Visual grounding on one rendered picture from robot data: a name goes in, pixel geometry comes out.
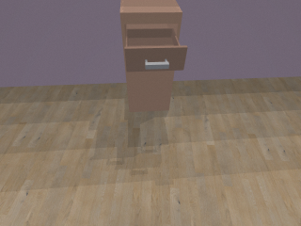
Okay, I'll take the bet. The drawer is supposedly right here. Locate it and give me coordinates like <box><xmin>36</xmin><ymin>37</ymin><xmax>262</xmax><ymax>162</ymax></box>
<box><xmin>124</xmin><ymin>28</ymin><xmax>188</xmax><ymax>73</ymax></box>

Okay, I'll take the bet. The handle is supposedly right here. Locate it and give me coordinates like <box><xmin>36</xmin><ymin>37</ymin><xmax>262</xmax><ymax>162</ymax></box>
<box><xmin>145</xmin><ymin>59</ymin><xmax>169</xmax><ymax>70</ymax></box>

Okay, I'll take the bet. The cabinet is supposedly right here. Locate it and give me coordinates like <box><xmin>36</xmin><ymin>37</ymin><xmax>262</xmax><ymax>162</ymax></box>
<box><xmin>119</xmin><ymin>0</ymin><xmax>182</xmax><ymax>112</ymax></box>

